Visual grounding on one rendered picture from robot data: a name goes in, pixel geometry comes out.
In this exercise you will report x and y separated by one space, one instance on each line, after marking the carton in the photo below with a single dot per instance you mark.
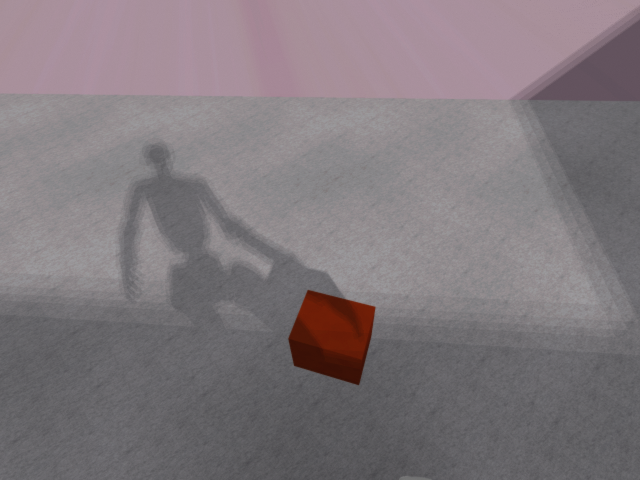
331 336

